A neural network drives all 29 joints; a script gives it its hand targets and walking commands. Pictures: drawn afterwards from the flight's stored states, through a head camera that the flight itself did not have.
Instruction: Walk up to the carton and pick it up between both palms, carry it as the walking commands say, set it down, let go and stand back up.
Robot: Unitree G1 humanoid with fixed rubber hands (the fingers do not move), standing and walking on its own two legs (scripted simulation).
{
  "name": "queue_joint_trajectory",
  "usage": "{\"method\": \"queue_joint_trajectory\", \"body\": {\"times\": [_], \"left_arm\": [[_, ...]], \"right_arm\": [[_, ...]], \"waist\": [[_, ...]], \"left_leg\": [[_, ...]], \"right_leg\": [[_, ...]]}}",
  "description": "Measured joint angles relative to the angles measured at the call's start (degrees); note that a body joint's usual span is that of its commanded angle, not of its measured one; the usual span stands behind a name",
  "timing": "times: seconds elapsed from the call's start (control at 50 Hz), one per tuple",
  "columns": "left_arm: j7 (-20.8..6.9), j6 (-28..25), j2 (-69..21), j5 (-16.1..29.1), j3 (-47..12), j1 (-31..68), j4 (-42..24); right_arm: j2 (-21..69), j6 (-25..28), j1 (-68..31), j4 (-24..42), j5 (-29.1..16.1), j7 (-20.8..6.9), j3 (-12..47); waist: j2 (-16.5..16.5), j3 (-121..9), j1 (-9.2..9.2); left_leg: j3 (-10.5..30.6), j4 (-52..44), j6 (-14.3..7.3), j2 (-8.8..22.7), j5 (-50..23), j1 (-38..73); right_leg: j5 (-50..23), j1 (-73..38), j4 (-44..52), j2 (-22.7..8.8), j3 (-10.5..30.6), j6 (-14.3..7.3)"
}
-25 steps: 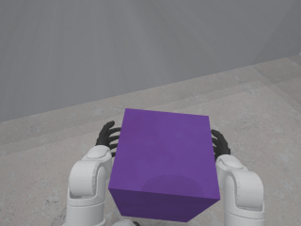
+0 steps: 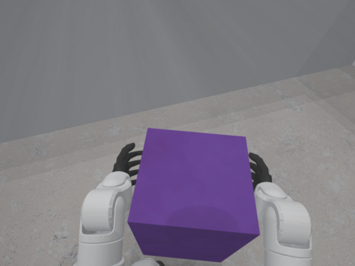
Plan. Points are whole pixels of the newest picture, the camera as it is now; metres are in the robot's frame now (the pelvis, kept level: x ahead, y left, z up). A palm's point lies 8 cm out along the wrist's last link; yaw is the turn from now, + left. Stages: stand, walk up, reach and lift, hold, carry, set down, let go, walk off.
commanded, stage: carry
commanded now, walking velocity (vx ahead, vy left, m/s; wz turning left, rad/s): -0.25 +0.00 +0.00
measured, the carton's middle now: (188, 202) +0.24 +0.00 +0.02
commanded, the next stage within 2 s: none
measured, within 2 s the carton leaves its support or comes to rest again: neither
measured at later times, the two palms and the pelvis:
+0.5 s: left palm (123, 176) +0.26 +0.14 +0.09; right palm (261, 187) +0.25 -0.14 +0.08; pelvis +0.00 +0.00 +0.00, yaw +0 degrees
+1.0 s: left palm (128, 165) +0.29 +0.13 +0.09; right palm (260, 175) +0.28 -0.15 +0.08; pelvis +0.03 -0.01 +0.00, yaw +0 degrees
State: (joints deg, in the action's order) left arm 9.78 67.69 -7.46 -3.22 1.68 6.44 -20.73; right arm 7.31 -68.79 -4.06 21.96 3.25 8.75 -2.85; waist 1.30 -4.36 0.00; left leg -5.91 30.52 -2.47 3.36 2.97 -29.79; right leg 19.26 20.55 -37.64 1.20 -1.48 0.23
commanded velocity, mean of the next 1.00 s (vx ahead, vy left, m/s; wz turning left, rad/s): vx -0.06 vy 0.00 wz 0.00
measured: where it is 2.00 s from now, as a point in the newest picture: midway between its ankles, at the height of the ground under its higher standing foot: outside the picture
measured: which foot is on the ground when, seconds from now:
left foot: down 0.00-1.00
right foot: down 0.00-1.00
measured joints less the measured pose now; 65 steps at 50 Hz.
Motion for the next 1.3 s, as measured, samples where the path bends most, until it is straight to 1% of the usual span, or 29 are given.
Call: {"method": "queue_joint_trajectory", "body": {"times": [0.34, 0.44, 0.62, 1.06, 1.18, 1.2, 1.28, 1.3], "left_arm": [[0.00, 0.04, 0.00, 0.00, 0.00, -0.01, -0.03], [0.00, 0.04, 0.00, 0.00, 0.00, -0.01, -0.03], [0.00, 0.04, 0.00, 0.00, -0.01, -0.02, -0.12], [0.00, -0.03, 0.01, 0.00, -0.01, 0.00, -0.44], [-0.08, -1.04, 0.01, 0.00, -0.02, -0.04, -0.28], [-0.13, -1.47, 0.02, -0.06, 0.02, 0.01, 0.19], [-0.83, -4.80, 0.00, -0.76, 0.66, 0.62, 6.08], [-0.87, -4.96, 0.00, -0.77, 0.62, 0.35, 6.17]], "right_arm": [[0.00, -0.05, 0.00, 0.02, -0.01, 0.00, 0.01], [0.00, -0.06, 0.00, 0.02, -0.01, 0.00, 0.01], [0.00, -0.07, 0.00, 0.10, -0.03, 0.00, 0.01], [0.00, 0.09, 0.00, 0.32, -0.08, 0.01, 0.07], [0.00, 0.99, -0.01, 0.22, -0.08, 0.00, 0.08], [-0.01, 1.43, -0.03, -0.24, -0.06, -0.02, 0.04], [-0.02, 4.75, -0.36, -5.84, 0.23, -0.15, -0.58], [-0.01, 4.77, -0.35, -6.00, 0.23, -0.16, -0.58]], "waist": [[0.00, 0.01, 0.00], [-0.62, 0.00, 0.00], [-0.66, -0.10, 0.00], [-0.76, -1.48, 0.00], [-0.84, -1.95, 0.00], [-0.86, -2.15, 0.00], [-0.87, -3.11, 0.00], [-0.87, -3.08, 0.00]], "left_leg": [[0.00, 0.00, 0.00, 0.00, 0.17, 0.00], [0.00, 0.00, 0.00, -0.44, 2.75, -0.10], [-0.01, 0.00, 0.00, -0.43, 0.81, -0.32], [-0.02, 0.00, 0.40, -0.73, 2.25, -0.11], [-0.02, 0.00, 0.49, -0.73, 2.33, 0.36], [-0.02, 0.00, 0.49, -0.73, 2.33, 0.39], [-0.02, 0.00, 0.50, -0.73, 2.37, 0.64], [-0.02, 0.00, 0.50, -0.73, 2.38, 0.64]], "right_leg": [[-0.01, 0.01, 0.01, -0.01, -0.01, 0.00], [-0.01, 0.01, 0.49, -0.40, -0.01, 0.00], [0.58, 0.01, 0.49, -0.41, -0.01, -0.08], [1.94, -0.38, 0.81, -0.68, -0.02, -0.53], [2.03, -0.86, 0.81, -0.68, -0.02, -0.63], [2.04, -0.89, 0.81, -0.68, -0.02, -0.63], [2.05, -1.13, 0.81, -0.69, -0.02, -0.63], [2.05, -1.13, 0.81, -0.69, -0.02, -0.64]]}}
